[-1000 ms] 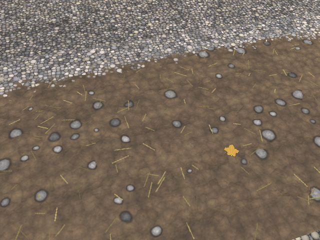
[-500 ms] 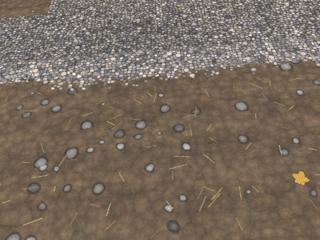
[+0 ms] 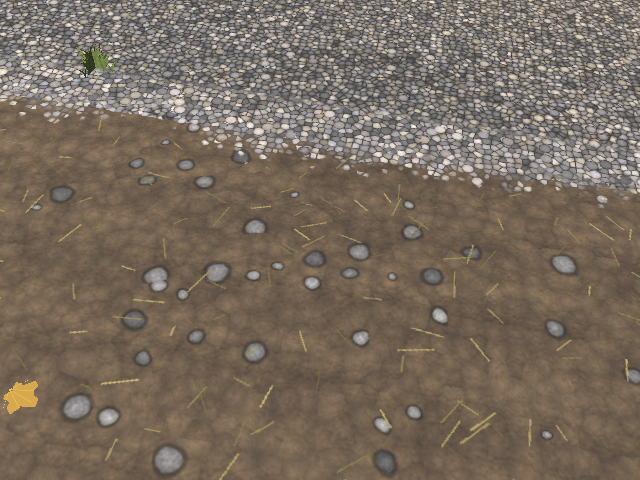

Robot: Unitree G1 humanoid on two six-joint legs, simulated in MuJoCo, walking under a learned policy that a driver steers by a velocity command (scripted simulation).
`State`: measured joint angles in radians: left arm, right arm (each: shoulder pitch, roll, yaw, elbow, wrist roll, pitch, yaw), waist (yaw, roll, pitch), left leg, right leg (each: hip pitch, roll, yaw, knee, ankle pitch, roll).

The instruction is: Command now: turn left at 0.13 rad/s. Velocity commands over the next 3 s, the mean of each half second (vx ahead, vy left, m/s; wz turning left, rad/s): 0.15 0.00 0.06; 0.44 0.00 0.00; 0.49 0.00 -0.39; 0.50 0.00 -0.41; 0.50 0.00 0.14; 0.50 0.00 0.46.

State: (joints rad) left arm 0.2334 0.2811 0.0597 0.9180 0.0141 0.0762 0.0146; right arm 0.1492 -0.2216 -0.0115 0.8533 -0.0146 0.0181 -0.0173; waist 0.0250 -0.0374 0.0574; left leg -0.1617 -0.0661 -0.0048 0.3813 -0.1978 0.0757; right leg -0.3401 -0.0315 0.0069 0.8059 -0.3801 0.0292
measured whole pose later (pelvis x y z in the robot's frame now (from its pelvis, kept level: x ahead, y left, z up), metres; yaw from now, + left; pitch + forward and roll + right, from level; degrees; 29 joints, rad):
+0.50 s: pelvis +0.04 +0.01 -0.01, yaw +0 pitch -1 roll -1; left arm 0.35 0.24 0.06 1.07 0.02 -0.01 0.01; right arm 0.25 -0.26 -0.04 1.00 -0.02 -0.04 0.02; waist 0.00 -0.02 0.00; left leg -0.24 0.00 0.06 0.52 -0.33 0.07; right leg -0.07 -0.01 0.01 0.42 -0.33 -0.01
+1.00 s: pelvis +0.28 +0.00 -0.03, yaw +0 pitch +0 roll +0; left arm -0.01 0.20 0.03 0.89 0.03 -0.07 -0.02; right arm 0.47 -0.18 -0.01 1.11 -0.01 -0.08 -0.01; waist -0.04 0.01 0.07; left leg 0.09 -0.03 0.05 0.55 -0.46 0.05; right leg -0.47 0.03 -0.12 0.56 -0.09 -0.12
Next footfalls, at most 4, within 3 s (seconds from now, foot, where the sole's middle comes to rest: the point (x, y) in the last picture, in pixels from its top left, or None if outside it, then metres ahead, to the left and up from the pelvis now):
0.12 right None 0.02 -0.13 -0.78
0.50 left None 0.10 0.10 -0.78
0.98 right None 0.44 -0.06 -0.78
1.52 left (292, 358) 0.77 0.07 -0.78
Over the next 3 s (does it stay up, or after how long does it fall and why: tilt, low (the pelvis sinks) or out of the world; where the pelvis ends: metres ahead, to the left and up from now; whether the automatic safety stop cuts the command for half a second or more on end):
stays up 1.29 -0.26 0.00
